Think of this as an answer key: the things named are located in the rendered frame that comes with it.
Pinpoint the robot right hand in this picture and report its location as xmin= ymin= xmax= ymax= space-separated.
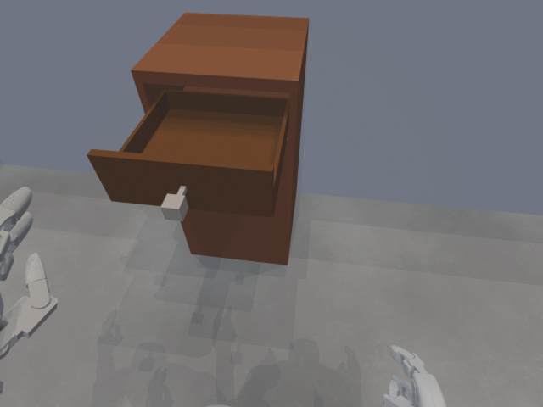
xmin=383 ymin=345 xmax=448 ymax=407

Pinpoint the cabinet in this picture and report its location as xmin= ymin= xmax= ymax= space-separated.
xmin=131 ymin=13 xmax=309 ymax=265

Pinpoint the robot left hand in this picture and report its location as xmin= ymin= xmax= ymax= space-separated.
xmin=0 ymin=187 xmax=58 ymax=359

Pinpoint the handle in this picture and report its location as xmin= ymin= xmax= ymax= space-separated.
xmin=161 ymin=186 xmax=188 ymax=221

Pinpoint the drawer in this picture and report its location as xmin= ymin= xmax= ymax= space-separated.
xmin=87 ymin=89 xmax=290 ymax=218

